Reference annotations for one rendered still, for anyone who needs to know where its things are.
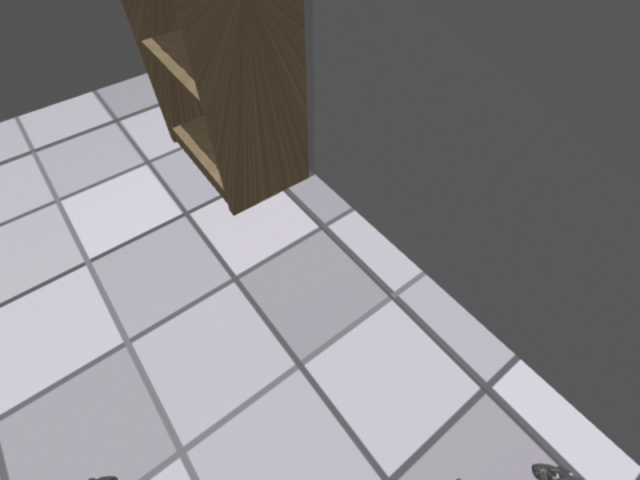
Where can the bookshelf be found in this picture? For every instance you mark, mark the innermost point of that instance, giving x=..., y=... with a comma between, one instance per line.
x=230, y=80

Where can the right robot hand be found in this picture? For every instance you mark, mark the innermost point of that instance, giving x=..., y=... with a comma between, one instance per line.
x=549, y=472

